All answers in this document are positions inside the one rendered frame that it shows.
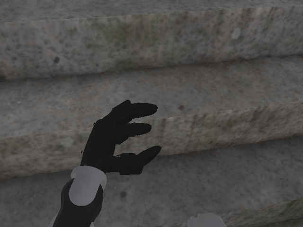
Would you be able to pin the left robot forearm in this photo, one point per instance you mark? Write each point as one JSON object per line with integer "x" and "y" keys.
{"x": 81, "y": 198}

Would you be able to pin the robot left hand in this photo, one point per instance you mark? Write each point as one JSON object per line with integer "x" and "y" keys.
{"x": 113, "y": 129}

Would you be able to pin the right robot thigh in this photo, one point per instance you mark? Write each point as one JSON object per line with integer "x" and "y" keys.
{"x": 205, "y": 220}

